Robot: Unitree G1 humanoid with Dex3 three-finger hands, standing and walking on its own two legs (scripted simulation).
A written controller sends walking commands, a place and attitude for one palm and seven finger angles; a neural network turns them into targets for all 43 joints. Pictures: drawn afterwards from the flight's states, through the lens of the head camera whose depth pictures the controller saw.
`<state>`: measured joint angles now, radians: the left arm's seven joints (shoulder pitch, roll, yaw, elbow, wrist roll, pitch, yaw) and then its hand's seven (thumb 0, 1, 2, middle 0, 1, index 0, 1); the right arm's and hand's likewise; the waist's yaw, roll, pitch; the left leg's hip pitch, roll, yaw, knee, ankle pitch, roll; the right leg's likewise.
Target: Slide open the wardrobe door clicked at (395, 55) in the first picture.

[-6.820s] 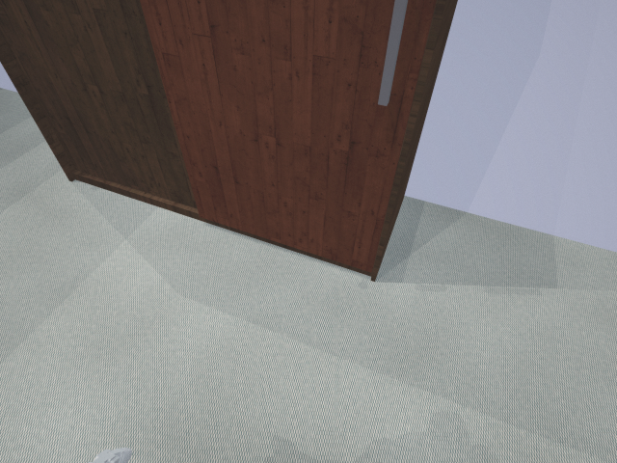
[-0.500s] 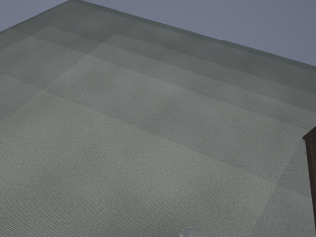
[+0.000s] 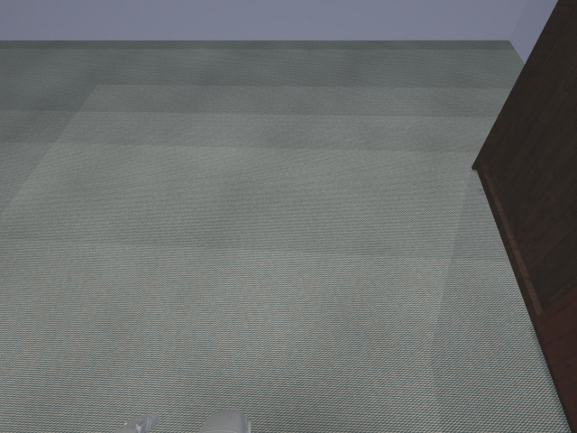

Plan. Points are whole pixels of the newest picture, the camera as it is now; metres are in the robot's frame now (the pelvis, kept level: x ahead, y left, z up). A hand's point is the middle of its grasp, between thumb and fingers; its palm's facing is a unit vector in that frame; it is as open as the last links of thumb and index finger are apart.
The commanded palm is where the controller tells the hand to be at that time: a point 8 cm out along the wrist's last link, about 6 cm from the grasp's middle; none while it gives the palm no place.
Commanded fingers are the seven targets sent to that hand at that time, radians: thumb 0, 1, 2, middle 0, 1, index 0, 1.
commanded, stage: turn to face it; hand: right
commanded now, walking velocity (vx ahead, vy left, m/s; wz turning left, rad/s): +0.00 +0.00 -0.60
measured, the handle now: out of the picture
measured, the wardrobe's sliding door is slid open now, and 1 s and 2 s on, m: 0.00 0.00 0.00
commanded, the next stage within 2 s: none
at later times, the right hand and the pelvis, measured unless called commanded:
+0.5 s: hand out of the picture +0.03 -0.16 -0.15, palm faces +0.30 +0.91 -0.27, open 7.4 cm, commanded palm none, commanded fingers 0.00 -0.90 -0.90 0.20 0.30 0.20 0.30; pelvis +0.01 +0.05 +0.00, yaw -19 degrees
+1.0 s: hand out of the picture -0.04 -0.25 -0.16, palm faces +0.59 +0.77 -0.25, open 7.4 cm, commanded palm none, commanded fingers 0.00 -0.90 -0.90 0.20 0.30 0.20 0.30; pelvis -0.01 -0.01 +0.00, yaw -35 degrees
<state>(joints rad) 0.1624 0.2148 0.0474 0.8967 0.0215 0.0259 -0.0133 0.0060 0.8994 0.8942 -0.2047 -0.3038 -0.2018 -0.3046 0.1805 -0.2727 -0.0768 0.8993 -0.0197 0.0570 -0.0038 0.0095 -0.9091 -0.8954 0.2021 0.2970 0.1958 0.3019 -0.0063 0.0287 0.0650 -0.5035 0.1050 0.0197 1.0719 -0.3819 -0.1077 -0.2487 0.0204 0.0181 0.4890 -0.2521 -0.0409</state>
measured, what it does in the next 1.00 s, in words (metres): steps on the spot, turning right: left foot, then right foot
